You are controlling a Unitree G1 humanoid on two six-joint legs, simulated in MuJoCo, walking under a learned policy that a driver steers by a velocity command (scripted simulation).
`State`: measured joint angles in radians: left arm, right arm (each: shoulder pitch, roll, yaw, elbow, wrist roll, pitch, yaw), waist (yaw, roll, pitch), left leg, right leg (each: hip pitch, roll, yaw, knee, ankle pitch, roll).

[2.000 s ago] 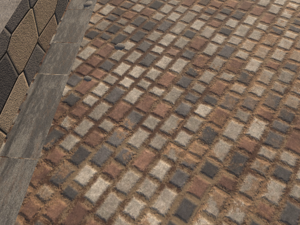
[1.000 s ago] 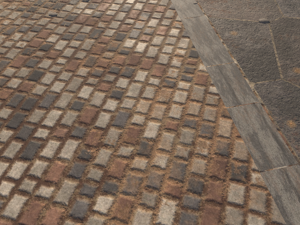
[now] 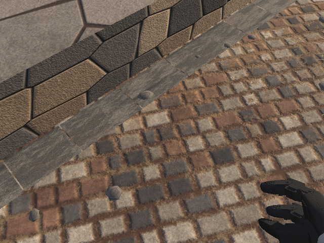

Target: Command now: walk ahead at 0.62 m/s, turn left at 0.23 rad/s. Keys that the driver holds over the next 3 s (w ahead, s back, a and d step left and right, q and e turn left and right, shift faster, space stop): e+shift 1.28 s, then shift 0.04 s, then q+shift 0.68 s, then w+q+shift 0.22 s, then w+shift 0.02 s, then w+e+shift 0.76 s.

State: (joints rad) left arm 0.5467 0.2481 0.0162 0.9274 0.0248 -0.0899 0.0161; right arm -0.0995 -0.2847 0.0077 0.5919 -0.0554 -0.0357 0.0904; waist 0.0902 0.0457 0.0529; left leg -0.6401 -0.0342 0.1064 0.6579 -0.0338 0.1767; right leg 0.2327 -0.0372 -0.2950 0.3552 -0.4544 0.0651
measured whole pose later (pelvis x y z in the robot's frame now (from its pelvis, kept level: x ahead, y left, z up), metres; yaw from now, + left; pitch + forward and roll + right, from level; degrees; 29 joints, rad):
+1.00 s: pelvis +0.30 -0.03 +0.03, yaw -45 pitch +2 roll +0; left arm 0.21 0.33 0.12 0.67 0.01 0.07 -0.02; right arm 0.16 -0.30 -0.04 0.70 -0.01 0.01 -0.05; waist 0.03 -0.04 0.05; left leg -0.30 -0.07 -0.10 0.47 -0.20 0.02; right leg -0.40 0.24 0.32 0.56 -0.26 -0.02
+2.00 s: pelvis +0.31 -0.01 +0.03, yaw -42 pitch +1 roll -1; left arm 0.15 0.31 0.06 0.71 0.03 0.05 0.01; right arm 0.25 -0.31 -0.08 0.65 0.00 0.06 0.02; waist -0.01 -0.05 0.08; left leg -0.30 -0.06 0.01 0.56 -0.28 0.09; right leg -0.47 -0.04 -0.02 1.09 -0.45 0.05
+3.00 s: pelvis +0.73 -0.34 +0.03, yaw -53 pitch +3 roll +2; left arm 0.29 0.35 0.07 0.80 0.02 -0.03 -0.04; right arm 0.23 -0.30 -0.03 0.70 -0.05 -0.08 -0.02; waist 0.02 -0.04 0.00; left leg -0.26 0.01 0.10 0.49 -0.28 -0.01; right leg -0.48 0.01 0.01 1.26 -0.30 -0.10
